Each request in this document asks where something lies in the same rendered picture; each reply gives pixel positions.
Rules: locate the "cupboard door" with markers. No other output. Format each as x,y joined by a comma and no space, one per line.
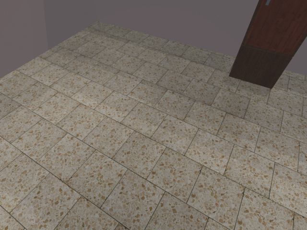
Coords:
279,26

